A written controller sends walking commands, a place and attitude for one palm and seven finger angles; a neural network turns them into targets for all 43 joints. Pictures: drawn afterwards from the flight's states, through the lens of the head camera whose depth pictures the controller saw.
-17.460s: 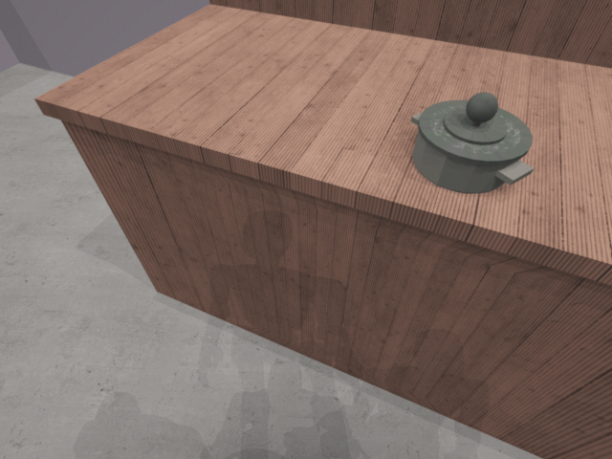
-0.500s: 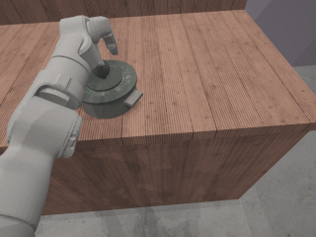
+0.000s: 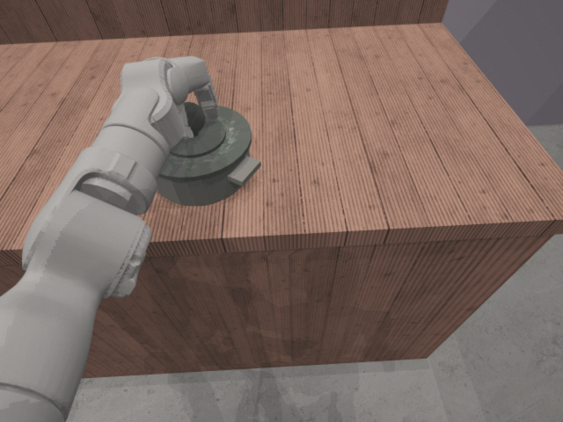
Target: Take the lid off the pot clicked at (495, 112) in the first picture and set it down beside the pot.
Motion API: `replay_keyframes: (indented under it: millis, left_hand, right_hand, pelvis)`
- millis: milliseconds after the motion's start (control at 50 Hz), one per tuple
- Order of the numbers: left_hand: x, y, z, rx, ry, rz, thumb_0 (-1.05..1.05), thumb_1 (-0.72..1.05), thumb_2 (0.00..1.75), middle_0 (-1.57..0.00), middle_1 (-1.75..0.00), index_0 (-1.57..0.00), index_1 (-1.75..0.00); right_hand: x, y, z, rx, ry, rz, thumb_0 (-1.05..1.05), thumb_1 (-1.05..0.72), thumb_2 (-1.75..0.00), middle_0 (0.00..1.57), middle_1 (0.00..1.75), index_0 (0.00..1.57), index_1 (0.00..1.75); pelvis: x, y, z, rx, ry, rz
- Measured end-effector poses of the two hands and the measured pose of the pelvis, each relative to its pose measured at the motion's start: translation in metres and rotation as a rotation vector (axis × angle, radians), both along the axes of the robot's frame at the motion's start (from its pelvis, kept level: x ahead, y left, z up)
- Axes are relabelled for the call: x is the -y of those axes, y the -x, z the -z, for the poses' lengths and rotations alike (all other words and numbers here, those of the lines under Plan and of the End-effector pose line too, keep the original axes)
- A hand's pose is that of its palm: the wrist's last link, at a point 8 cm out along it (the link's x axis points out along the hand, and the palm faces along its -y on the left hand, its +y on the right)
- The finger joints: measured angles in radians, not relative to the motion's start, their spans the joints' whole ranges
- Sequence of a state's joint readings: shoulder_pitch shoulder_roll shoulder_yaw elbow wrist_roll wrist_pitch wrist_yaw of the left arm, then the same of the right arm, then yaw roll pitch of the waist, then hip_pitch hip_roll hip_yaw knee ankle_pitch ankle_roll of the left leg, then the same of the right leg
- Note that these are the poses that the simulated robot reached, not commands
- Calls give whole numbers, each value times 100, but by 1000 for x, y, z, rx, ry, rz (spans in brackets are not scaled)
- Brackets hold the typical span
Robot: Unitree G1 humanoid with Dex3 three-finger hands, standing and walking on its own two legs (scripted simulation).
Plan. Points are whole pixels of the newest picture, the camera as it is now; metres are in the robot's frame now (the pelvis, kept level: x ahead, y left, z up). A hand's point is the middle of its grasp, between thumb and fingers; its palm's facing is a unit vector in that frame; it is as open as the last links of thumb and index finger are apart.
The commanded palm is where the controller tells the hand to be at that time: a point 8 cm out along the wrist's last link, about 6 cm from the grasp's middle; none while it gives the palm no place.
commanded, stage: lower the open fingers around the knob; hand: left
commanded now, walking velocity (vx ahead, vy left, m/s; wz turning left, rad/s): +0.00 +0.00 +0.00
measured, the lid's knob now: (189, 118) +0.52 +0.12 +0.17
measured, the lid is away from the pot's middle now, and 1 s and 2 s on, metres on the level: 0.00 0.00 0.00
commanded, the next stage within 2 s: close the fingers and squeeze the knob in 0.14 s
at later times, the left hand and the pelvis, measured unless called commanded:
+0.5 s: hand (188, 118) +0.49 +0.11 +0.19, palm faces -0.41 -0.10 -0.91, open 10.0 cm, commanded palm +0.49 +0.12 +0.24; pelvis +0.00 +0.00 +0.00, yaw -1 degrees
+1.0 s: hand (183, 116) +0.49 +0.12 +0.19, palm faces -0.38 -0.07 -0.92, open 7.7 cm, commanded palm +0.48 +0.12 +0.24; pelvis +0.00 +0.00 +0.00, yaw +0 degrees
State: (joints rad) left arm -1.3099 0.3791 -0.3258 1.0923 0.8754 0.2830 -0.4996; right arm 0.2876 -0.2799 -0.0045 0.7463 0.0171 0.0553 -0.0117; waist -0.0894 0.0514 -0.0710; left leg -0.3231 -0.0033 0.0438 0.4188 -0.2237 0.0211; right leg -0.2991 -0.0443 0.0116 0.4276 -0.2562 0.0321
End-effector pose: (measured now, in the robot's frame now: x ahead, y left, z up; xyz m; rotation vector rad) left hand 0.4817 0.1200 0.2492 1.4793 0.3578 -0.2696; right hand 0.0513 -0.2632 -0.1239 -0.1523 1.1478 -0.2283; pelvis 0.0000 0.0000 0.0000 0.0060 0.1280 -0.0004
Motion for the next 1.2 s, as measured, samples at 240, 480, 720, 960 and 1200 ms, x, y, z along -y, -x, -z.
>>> replay_keyframes:
  millis: [240, 480, 720, 960, 1200]
  left_hand:
    - [2, -8, 0, -8, 13, -9, 0, -38, 169, -88, -8, -88, -8]
    - [2, -11, 4, -18, 35, 0, 0, -12, 112, -58, -66, -58, -66]
    - [-4, -8, 5, -27, 21, -17, 0, 5, 95, -53, -94, -53, -94]
    - [-1, -6, -2, 6, 1, 5, 1, 18, 89, -58, -103, -59, -104]
    - [-2, -2, -5, 14, -4, 0, 0, 27, 77, -59, -102, -61, -102]
  right_hand:
    - [6, 30, 1, -62, 18, 54, 1, -90, -90, 20, 30, 20, 30]
    - [5, 43, 3, -92, 13, 78, 1, -90, -90, 20, 30, 20, 30]
    - [2, 17, 1, -39, 8, 43, 1, -90, -90, 20, 30, 20, 30]
    - [2, 12, -1, -29, 9, 34, 1, -90, -90, 20, 30, 20, 30]
    - [-2, 16, 3, -35, -7, 28, 1, -90, -90, 20, 30, 20, 30]
  pelvis:
    - [1, 0, 0, -13, 0, 11]
    - [0, -4, 0, -11, 0, 23]
    - [-1, -3, 0, -10, 0, 14]
    - [-2, -5, 0, -11, 0, 9]
    - [-1, -2, -1, 2, -1, 9]
